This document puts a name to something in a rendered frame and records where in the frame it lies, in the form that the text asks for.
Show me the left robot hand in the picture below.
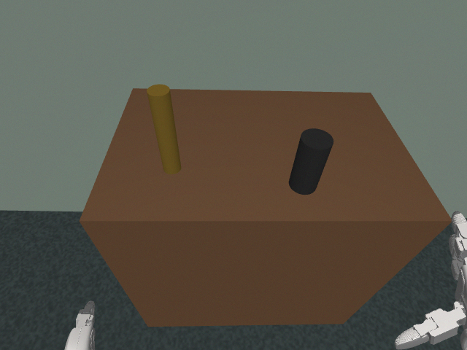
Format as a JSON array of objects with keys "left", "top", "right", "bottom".
[{"left": 64, "top": 300, "right": 96, "bottom": 350}]

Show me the right robot hand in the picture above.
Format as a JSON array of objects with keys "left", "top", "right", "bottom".
[{"left": 395, "top": 211, "right": 467, "bottom": 350}]

